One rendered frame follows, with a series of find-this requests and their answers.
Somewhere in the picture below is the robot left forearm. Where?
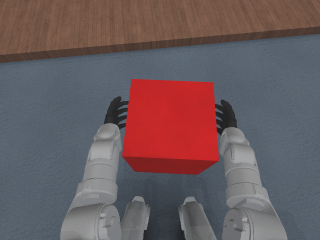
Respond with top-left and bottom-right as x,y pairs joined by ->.
60,123 -> 122,240

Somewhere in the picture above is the robot right hand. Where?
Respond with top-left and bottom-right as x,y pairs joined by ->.
215,99 -> 237,135

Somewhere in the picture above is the robot right shin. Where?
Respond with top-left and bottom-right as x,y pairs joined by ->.
183,196 -> 203,240

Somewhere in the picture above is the right robot thigh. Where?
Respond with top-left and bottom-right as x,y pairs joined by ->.
178,201 -> 217,240

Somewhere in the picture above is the robot right upper arm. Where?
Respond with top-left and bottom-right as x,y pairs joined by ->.
221,206 -> 287,240

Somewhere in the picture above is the carton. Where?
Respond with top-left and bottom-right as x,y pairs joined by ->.
122,79 -> 219,175

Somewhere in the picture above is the robot right forearm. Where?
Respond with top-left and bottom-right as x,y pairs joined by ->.
218,127 -> 288,240

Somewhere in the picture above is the robot left upper arm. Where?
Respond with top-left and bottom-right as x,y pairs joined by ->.
61,202 -> 122,240

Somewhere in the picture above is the robot left hand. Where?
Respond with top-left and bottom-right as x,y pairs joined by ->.
104,96 -> 129,130

